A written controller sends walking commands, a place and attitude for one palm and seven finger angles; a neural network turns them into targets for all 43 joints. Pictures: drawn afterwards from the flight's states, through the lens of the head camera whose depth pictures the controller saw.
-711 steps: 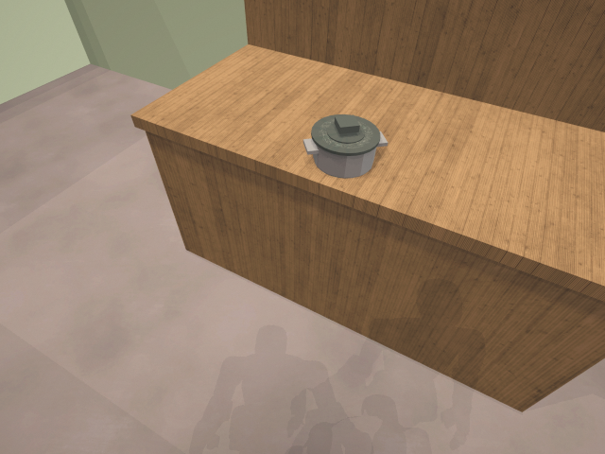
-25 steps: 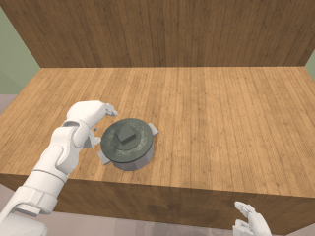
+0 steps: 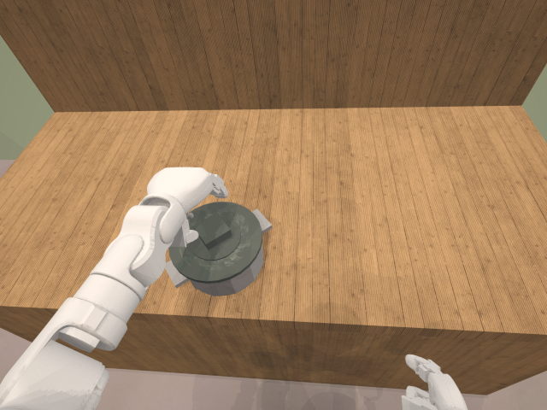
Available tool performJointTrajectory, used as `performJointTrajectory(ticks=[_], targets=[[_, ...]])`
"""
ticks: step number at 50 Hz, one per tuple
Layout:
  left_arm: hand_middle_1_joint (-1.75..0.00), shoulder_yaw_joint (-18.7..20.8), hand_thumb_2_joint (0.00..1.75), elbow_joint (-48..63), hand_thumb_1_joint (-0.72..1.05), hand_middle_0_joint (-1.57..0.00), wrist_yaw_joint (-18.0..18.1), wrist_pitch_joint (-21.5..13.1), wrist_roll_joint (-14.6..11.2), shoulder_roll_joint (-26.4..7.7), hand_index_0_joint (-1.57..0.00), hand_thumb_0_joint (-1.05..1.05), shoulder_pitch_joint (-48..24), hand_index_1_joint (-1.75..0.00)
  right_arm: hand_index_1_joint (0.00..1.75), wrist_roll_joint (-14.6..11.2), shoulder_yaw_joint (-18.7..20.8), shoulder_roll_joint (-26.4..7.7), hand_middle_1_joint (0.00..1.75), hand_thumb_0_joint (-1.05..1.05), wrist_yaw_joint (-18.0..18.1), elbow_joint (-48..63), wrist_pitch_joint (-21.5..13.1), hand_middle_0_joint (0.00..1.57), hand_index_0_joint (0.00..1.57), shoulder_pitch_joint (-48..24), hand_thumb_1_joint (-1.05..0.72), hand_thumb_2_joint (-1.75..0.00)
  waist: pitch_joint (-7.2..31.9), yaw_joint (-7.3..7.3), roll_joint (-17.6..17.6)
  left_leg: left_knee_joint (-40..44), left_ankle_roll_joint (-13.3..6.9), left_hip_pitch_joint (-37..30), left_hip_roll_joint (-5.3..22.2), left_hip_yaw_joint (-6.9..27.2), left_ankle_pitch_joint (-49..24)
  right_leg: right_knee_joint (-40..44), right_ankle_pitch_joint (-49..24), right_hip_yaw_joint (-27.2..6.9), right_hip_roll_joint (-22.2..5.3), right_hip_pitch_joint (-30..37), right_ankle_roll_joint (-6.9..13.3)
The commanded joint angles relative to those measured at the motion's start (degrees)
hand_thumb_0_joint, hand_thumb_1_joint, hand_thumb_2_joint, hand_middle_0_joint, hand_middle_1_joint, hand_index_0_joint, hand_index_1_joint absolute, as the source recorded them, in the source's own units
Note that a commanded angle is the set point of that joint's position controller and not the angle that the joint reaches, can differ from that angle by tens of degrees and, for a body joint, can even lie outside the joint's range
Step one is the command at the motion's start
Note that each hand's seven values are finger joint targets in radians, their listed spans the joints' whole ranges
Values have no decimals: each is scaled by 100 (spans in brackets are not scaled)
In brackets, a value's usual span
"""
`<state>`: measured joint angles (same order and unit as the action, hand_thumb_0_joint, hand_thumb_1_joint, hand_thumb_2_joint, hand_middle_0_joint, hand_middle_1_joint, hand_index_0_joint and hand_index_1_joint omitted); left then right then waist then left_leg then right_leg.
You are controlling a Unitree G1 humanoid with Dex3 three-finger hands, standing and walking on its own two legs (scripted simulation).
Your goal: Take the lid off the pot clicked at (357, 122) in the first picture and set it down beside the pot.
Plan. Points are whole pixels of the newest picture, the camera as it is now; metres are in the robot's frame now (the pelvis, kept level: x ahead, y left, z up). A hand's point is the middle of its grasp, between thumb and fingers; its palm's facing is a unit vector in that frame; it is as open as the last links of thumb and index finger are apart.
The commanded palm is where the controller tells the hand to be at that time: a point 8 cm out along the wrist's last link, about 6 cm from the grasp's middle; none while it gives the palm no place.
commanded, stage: move the open hand above the knob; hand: left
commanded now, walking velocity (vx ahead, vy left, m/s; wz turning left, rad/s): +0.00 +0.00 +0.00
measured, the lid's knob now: (212, 230) +0.41 +0.13 +0.00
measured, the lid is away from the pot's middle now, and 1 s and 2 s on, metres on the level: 0.00 0.00 0.00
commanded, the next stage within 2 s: lower the open fingers around the knob in 0.86 s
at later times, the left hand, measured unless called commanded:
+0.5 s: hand (205, 216) +0.39 +0.13 +0.06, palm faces -0.31 -0.04 -0.95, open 10.1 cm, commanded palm +0.38 +0.13 +0.13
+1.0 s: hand (194, 213) +0.39 +0.14 +0.07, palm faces -0.30 -0.04 -0.95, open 10.0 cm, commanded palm +0.37 +0.14 +0.13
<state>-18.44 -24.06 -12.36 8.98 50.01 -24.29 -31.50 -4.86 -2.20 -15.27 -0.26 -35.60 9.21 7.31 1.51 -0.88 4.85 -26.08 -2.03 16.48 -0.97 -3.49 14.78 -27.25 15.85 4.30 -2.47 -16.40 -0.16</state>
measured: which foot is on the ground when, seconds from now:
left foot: down 0.00-1.00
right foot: down 0.00-1.00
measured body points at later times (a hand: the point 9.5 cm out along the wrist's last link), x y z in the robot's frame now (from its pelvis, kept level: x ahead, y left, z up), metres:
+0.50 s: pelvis +0.00 -0.01 +0.00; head +0.03 -0.05 +0.45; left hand +0.40 +0.13 +0.11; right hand +0.16 -0.23 -0.13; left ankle -0.02 +0.10 -0.74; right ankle -0.03 -0.12 -0.74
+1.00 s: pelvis +0.00 -0.02 +0.00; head +0.03 -0.05 +0.45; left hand +0.40 +0.14 +0.12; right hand +0.17 -0.25 -0.12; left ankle -0.02 +0.10 -0.74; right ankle -0.03 -0.12 -0.74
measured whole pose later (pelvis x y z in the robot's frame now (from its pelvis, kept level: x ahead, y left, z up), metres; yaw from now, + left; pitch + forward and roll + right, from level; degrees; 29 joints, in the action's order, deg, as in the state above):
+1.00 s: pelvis +0.00 -0.02 +0.00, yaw +0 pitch +5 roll +1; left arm -18.1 -26.3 -12.1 11.5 50.1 -23.9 -32.7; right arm -5.2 -2.0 -15.5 0.6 -35.1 9.8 6.9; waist 1.7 -0.6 4.4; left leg -25.5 -0.7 15.9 0.2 -3.1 14.4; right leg -27.2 15.9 4.5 -1.3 -16.1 1.1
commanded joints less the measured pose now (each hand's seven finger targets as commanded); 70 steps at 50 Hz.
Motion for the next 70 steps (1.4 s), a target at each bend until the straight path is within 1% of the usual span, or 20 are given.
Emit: performJointTrajectory(ticks=[1,5,8,9,14,18,20,25,26,29,32,36,44,50,53,59,64,65,67,70], targets=[[-8,870,128,1113,-23,-82,428,86,21,-1026,-82,0,-2227,-8,30,6,207,-536,30,0,-41,857,-278,20,20,-415,-90,-90,2271,105,-390,80,-103,-1058,28,410,-2525,21,-2472,-178,166,828,203],[-8,167,128,1018,-23,-82,333,264,52,-185,-82,0,-1743,-8,30,-15,263,-524,30,0,-255,923,-214,20,20,-458,-90,-90,2044,-15,-391,-39,-64,-1080,107,418,-2843,-14,-2390,-108,210,416,179],[-8,291,128,804,-23,-82,325,375,182,-477,-82,0,-2289,-8,30,-48,226,-573,30,0,-214,872,-135,20,20,-481,-90,-90,1842,-53,-598,27,-62,-829,46,358,-2107,2,-2122,-102,234,361,201],[-8,655,128,1054,-23,-82,370,368,211,-940,-82,0,-2651,-8,30,-27,244,-616,30,0,-176,845,-114,20,20,-498,-90,-90,1950,-36,-691,42,-89,-838,49,370,-2007,30,-2110,-144,226,492,212],[-8,967,128,1627,-23,-82,564,264,220,-1339,-82,0,-3225,-8,30,51,224,-515,30,0,-15,827,-253,20,20,-469,-90,-90,2744,27,-347,-11,-147,-1322,36,460,-2528,-28,-2464,-237,210,847,232],[-8,328,128,-320,-23,-82,558,526,139,-276,-82,0,-1912,-8,30,-73,111,-509,30,0,-91,632,-198,20,20,-413,-90,-90,1422,26,-859,159,-8,-536,74,302,-1746,50,-1965,-98,239,348,180],[-8,52,128,-136,-23,-82,485,634,131,27,-82,0,-1850,-8,30,-88,149,-528,30,0,-153,797,-163,20,20,-548,-90,-90,1467,35,-836,165,-16,-491,41,228,-1687,29,-1971,-108,236,450,180],[-8,444,128,1744,-23,-82,290,462,177,-849,-82,0,-3355,-8,30,35,232,-478,30,0,-35,1032,-183,20,20,-700,-90,-90,2724,-53,-434,-28,-217,-1120,-49,311,-2132,-20,-2628,-335,155,1068,184],[-8,745,128,1592,-23,-82,308,395,223,-1222,-82,0,-3471,-8,30,34,195,-491,30,0,23,947,-200,20,20,-633,-90,-90,2696,-46,-519,-33,-219,-1101,-58,340,-2164,-22,-2706,-337,163,1100,190],[-8,930,128,369,-23,-82,375,326,196,-1251,-82,0,-2827,-8,30,-28,104,-521,30,0,129,706,-211,20,20,-429,-90,-90,1893,-25,-839,103,-163,-660,-34,293,-1760,101,-2377,-312,174,874,164],[-8,478,128,-66,-23,-82,388,400,123,-588,-82,0,-2288,-8,30,-53,88,-483,30,0,94,763,-213,20,20,-529,-90,-90,1510,47,-794,163,-110,-444,-23,231,-1533,130,-2215,-278,138,742,144],[-8,420,128,935,-23,-82,253,371,94,-585,-82,0,-2330,-8,30,-23,195,-504,30,0,-12,997,-191,20,20,-679,-90,-90,2307,50,-553,-18,-169,-831,-51,222,-2091,13,-2846,-344,112,1108,159],[-8,1055,128,891,-23,-82,287,176,127,-1461,-82,0,-2762,-8,30,-31,148,-576,30,0,151,800,-190,20,20,-565,-90,-90,1981,13,-689,89,-199,-666,-51,224,-1768,170,-2675,-426,102,1081,137],[-8,388,128,776,-23,-82,223,222,33,-520,-82,0,-1966,-8,30,-44,197,-513,30,0,16,897,-187,20,20,-601,-90,-90,2023,-13,-543,21,-162,-842,-11,229,-2132,94,-2682,-306,155,868,154],[-8,436,128,588,-23,-82,178,233,77,-633,-82,0,-2084,-8,30,-64,177,-568,30,0,11,867,-127,20,20,-615,-90,-90,1821,-31,-796,33,-139,-664,-23,223,-1854,109,-2530,-297,154,729,140],[-8,687,128,1110,-23,-82,400,13,177,-983,-82,0,-2907,-8,30,11,218,-544,30,0,91,792,-129,20,20,-509,-90,-90,2225,-64,-462,28,-175,-1059,17,329,-2094,87,-2339,-276,193,621,208],[-8,838,128,331,-23,-82,666,32,167,-837,-82,0,-1872,-8,30,-5,193,-543,30,0,34,747,-160,20,20,-406,-90,-90,2053,106,-674,77,-101,-817,61,323,-2167,51,-2325,-228,204,705,213],[-8,486,128,133,-23,-82,667,89,177,-439,-82,0,-1738,-8,30,-23,169,-504,30,0,12,770,-141,20,20,-460,-90,-90,1937,59,-674,102,-82,-742,63,276,-2097,39,-2213,-194,222,603,190],[-8,249,128,-19,-23,-82,680,208,231,-189,-82,0,-1912,-8,30,-32,206,-519,30,0,-24,753,-95,20,20,-478,-90,-90,1708,-7,-684,101,-62,-611,87,257,-1818,62,-2005,-171,217,369,199],[-8,158,128,632,-23,-82,674,235,242,-232,-82,0,-2758,-8,30,12,288,-515,30,0,-15,799,-70,20,20,-478,-90,-90,2120,-108,-424,34,-140,-916,71,291,-1891,50,-1959,-204,230,358,227]])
